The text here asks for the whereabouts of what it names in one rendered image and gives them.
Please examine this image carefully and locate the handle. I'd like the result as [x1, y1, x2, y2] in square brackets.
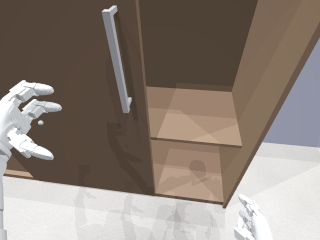
[102, 5, 132, 113]

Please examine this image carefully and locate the robot right hand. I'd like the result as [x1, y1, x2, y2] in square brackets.
[234, 194, 274, 240]

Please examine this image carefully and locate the wardrobe door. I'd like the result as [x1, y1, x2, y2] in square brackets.
[6, 155, 28, 172]
[0, 0, 156, 196]

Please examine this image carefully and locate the robot left hand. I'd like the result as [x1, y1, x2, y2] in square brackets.
[0, 80, 62, 160]

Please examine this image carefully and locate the left robot forearm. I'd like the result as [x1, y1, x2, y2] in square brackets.
[0, 142, 12, 240]

